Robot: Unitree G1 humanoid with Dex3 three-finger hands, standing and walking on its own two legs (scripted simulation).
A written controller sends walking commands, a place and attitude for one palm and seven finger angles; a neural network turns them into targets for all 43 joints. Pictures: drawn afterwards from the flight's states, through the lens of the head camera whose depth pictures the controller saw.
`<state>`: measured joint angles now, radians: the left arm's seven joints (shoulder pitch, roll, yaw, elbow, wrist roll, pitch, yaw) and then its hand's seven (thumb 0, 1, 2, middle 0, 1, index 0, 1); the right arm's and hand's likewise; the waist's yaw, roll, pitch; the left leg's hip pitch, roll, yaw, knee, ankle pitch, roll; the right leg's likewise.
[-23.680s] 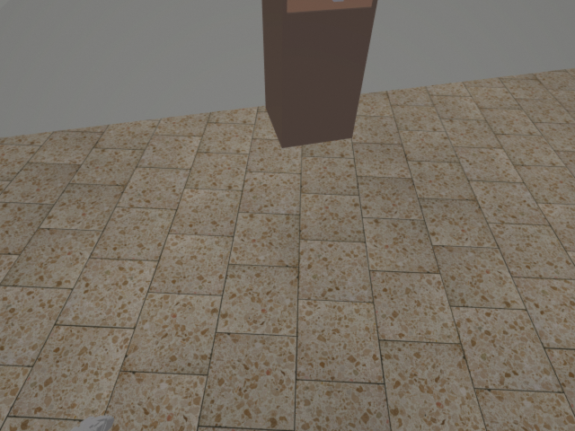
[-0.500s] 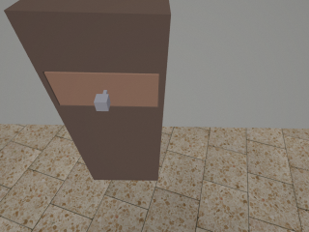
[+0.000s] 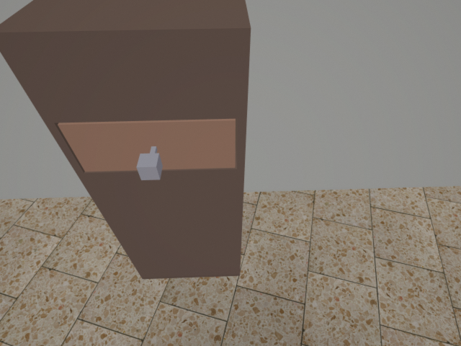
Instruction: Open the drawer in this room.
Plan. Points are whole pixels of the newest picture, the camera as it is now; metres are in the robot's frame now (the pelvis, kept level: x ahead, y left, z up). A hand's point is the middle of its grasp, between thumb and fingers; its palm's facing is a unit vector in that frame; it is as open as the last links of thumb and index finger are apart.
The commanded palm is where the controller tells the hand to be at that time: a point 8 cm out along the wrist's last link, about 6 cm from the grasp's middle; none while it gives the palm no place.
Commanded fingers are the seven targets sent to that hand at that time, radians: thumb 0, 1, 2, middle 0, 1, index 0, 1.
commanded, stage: raise the hand with hooked fingers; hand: left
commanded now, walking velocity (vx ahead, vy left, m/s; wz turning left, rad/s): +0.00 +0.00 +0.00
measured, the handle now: (151, 160) +0.49 +0.21 +0.02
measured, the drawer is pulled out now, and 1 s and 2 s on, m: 0.00 0.00 0.00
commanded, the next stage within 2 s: move the hooked fingers above the handle in 1.96 s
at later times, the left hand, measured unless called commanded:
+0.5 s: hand out of the picture +0.14 +0.20 -0.06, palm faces -0.05 -0.11 -0.99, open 8.6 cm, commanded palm +0.14 +0.22 +0.01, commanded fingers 0.00 0.36 0.67 -0.24 -0.64 -0.24 -0.64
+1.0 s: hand (108, 275) +0.22 +0.21 +0.04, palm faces +0.05 -0.08 -1.00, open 11.6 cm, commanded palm +0.20 +0.21 +0.10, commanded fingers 0.00 -0.22 0.42 -0.28 -1.02 -0.28 -1.02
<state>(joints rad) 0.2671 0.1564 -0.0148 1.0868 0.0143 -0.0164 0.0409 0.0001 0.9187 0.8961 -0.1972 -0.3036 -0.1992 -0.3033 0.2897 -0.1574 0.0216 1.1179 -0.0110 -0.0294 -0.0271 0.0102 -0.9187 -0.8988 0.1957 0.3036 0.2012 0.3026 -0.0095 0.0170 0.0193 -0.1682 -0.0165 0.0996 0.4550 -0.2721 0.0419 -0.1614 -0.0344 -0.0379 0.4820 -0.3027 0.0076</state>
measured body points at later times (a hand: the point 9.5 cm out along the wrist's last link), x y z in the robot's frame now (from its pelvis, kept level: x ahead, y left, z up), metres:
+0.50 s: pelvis -0.03 -0.04 -0.04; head +0.00 -0.05 +0.41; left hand +0.14 +0.20 -0.01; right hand +0.23 -0.26 -0.10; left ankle -0.01 +0.09 -0.74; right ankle -0.03 -0.12 -0.74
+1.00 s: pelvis -0.01 -0.03 -0.01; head +0.02 -0.07 +0.43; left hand +0.21 +0.22 +0.09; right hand +0.17 -0.27 -0.13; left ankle -0.02 +0.09 -0.74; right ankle -0.03 -0.12 -0.74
